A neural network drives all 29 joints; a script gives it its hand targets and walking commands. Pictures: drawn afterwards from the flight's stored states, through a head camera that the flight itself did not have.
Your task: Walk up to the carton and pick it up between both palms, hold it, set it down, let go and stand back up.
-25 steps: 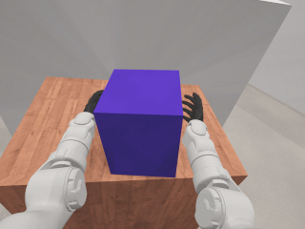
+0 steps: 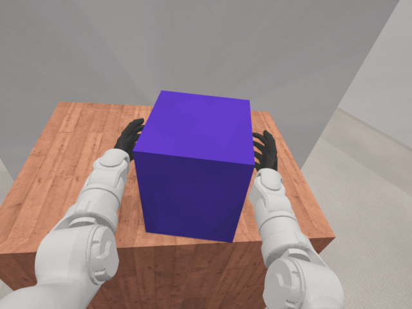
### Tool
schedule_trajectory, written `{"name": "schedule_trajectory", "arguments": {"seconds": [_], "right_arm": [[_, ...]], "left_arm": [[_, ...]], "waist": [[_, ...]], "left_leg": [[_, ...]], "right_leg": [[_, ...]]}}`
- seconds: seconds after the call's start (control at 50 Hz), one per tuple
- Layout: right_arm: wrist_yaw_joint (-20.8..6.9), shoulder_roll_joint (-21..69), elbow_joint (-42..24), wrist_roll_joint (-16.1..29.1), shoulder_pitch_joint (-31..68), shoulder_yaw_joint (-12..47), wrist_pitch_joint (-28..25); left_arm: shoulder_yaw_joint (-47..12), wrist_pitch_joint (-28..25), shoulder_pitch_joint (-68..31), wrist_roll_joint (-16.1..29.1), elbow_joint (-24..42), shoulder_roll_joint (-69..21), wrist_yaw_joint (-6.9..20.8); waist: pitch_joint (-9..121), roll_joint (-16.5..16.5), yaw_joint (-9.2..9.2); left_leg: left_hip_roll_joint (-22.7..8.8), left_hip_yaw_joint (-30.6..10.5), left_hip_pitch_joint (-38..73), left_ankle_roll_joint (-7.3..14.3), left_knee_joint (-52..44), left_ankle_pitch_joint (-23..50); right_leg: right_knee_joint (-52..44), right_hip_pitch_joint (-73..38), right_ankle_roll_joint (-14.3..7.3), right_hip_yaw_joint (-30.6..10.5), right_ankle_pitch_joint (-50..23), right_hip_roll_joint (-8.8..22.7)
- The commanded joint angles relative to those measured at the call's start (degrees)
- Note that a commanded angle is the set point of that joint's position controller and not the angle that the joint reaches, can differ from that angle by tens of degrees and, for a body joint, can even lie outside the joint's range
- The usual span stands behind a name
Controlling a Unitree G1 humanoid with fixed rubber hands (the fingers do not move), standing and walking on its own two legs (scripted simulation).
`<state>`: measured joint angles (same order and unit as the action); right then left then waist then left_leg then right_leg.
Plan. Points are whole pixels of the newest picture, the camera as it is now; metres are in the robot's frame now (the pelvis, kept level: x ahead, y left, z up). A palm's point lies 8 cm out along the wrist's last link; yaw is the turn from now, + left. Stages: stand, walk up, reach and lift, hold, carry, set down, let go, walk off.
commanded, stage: set down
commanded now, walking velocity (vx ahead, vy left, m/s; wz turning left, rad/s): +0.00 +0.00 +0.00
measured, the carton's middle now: (197, 167) +0.42 +0.01 +0.07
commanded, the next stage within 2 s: none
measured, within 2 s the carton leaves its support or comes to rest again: rests again in 1.22 s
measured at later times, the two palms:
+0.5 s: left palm (127, 154) +0.41 +0.16 +0.10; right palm (266, 175) +0.37 -0.13 +0.10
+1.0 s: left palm (125, 167) +0.43 +0.17 +0.03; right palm (257, 184) +0.39 -0.13 +0.05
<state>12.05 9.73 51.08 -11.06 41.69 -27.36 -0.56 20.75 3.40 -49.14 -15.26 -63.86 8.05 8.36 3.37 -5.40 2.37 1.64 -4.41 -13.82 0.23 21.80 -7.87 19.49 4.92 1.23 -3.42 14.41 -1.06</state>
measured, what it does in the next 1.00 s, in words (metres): stands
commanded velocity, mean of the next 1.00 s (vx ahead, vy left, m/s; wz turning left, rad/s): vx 0.00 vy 0.00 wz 0.00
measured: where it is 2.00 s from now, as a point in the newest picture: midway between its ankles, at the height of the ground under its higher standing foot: outside the picture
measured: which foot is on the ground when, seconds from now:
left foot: down 0.00-1.00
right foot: down 0.00-1.00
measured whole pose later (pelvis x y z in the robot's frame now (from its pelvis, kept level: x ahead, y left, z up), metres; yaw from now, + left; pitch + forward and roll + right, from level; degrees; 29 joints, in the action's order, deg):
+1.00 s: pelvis +0.01 +0.00 +0.00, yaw +0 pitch +6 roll -1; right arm 13.4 9.4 50.1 -17.0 39.6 -25.1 -7.0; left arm 21.2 -3.2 -49.8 -10.3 -65.1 8.6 2.1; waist -1.8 -5.8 2.3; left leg 1.4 -4.2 -21.1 0.2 22.5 -7.6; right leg 19.5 11.9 1.2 -3.4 13.9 -1.2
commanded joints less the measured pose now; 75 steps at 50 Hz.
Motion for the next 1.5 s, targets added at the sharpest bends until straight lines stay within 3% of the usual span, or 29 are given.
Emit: {"name": "schedule_trajectory", "arguments": {"seconds": [0.0,0.18,0.36,0.42,0.58,0.68,0.78,0.88,0.94,1.0,1.06,1.08,1.12,1.18,1.24,1.36,1.42,1.48], "right_arm": [[-8.07,35.60,-11.96,-10.32,40.14,16.64,-4.40],[-8.58,34.45,-13.05,-12.71,38.03,15.57,-6.41],[-8.83,33.19,-10.03,-14.89,34.15,12.60,-7.04],[-8.57,26.77,-8.70,-15.34,32.41,9.96,-6.97],[-8.41,26.72,-8.47,-18.70,29.58,5.71,-6.68],[-6.67,17.62,-6.73,-16.73,26.67,4.94,-7.16],[-1.31,-1.00,-4.76,-9.27,22.91,5.43,-8.32],[1.74,-5.39,-4.64,0.12,26.53,12.62,-10.50],[2.29,-5.44,-6.22,4.75,26.07,17.00,-12.63],[3.42,-6.19,-8.44,6.31,22.83,18.93,-15.64],[4.22,-7.54,-7.25,6.13,19.08,18.95,-18.00],[4.21,-8.16,-6.15,7.13,16.55,19.17,-18.93],[4.10,-9.52,-4.29,9.51,12.44,20.11,-19.95],[4.38,-11.06,-3.09,12.94,11.22,22.13,-19.76],[5.07,-12.80,-6.48,15.48,8.35,24.22,-19.50],[5.48,-15.67,-20.80,18.17,-2.56,27.69,-20.34],[6.27,-16.39,-29.05,18.07,-0.85,26.52,-19.01],[6.20,-17.32,-37.75,17.49,2.10,23.78,-16.35]], "left_arm": [[-3.66,-5.51,-38.70,-2.89,7.75,-30.63,8.97],[-1.43,-5.79,-36.42,-5.23,6.42,-29.33,8.46],[0.63,-5.89,-34.98,-7.00,5.54,-28.11,8.07],[2.97,-5.88,-34.63,-7.60,3.76,-22.45,7.32],[4.88,-6.24,-34.24,-9.34,5.84,-21.60,6.39],[5.64,-6.94,-32.41,-8.35,6.27,-12.24,4.03],[3.36,-8.96,-29.35,-2.08,9.41,7.50,-2.48],[-6.79,-12.51,-34.98,8.65,13.52,10.44,-7.45],[-9.11,-14.98,-33.95,11.09,14.92,10.01,-8.53],[-10.41,-15.67,-30.10,12.48,18.21,10.06,-9.03],[-12.80,-13.71,-26.31,13.71,23.05,8.54,-9.10],[-13.63,-12.17,-23.73,14.05,24.72,7.61,-9.18],[-14.79,-8.98,-19.33,13.97,25.98,6.91,-8.96],[-16.08,-4.06,-16.64,14.38,26.06,6.81,-8.04],[-17.87,-0.13,-12.05,16.04,30.33,6.25,-7.43],[-17.82,3.87,0.94,17.23,46.78,8.50,-6.96],[-17.53,4.67,1.38,18.17,49.59,10.91,-6.60],[-18.76,3.53,0.58,20.67,53.41,13.00,-7.34]], "waist": [[22.82,3.27,-1.09],[20.55,2.73,-2.30],[16.58,3.40,-2.25],[15.41,3.62,-2.47],[12.43,3.36,-2.42],[14.08,3.98,-2.42],[17.18,5.52,-1.08],[33.56,7.82,0.26],[46.32,9.52,-0.83],[58.76,14.06,-1.00],[59.49,21.07,0.29],[59.58,22.61,-0.13],[56.95,23.70,0.09],[50.69,23.98,0.97],[46.22,23.56,2.20],[44.23,20.34,1.38],[43.32,15.98,1.31],[41.62,14.51,1.06]], "left_leg": [[-1.49,11.48,10.40,1.14,-4.08,4.69],[-1.72,12.18,9.97,1.69,-4.50,1.80],[-1.83,12.65,11.39,1.58,-4.82,0.34],[-1.69,13.10,11.45,1.52,-4.99,-0.18],[-1.55,13.19,12.21,2.06,-5.56,-0.98],[-1.50,13.21,10.81,1.98,-5.29,0.10],[-2.06,12.20,9.09,1.29,-3.21,2.73],[-2.37,10.26,8.97,-0.22,3.25,12.31],[-2.60,9.79,11.69,-1.29,7.82,22.66],[-3.69,8.14,19.04,-2.66,12.77,37.59],[-6.00,4.71,32.01,-4.31,17.21,51.86],[-7.11,4.37,33.74,-5.62,18.70,56.74],[-8.19,4.95,34.41,-7.55,19.93,62.21],[-8.17,5.62,32.77,-8.67,20.07,62.41],[-7.78,5.19,32.69,-9.40,19.39,60.25],[-7.11,4.67,35.49,-9.85,18.10,61.43],[-5.10,5.58,29.94,-8.49,16.33,52.98],[-3.97,4.84,26.21,-6.37,13.80,41.58]], "right_leg": [[-0.41,-6.56,5.59,5.27,-23.59,3.12],[-0.92,-4.97,5.43,5.68,-19.11,3.09],[-2.26,-1.96,4.83,6.50,-12.84,2.41],[-2.58,-1.24,4.55,6.36,-10.77,2.12],[-3.29,0.24,4.59,6.51,-6.62,2.08],[-2.41,-0.87,4.74,6.16,-10.12,2.12],[-1.25,0.96,4.56,5.94,-14.71,1.65],[2.04,4.31,3.82,5.19,-27.49,0.62],[4.04,5.61,3.14,4.31,-37.57,0.60],[6.83,12.55,3.34,4.15,-45.52,0.80],[5.20,31.31,2.56,5.68,-35.97,0.07],[2.57,33.64,0.79,5.48,-33.25,-0.28],[-0.08,33.67,-1.68,4.90,-32.90,-1.47],[-1.14,30.73,-3.24,5.20,-31.29,-2.41],[-0.86,27.99,-2.95,6.73,-28.87,-3.12],[-2.28,25.85,-2.99,6.89,-26.81,-4.79],[-1.40,20.16,-1.26,7.13,-28.62,-4.24],[0.19,17.68,0.32,8.80,-23.37,-3.75]]}}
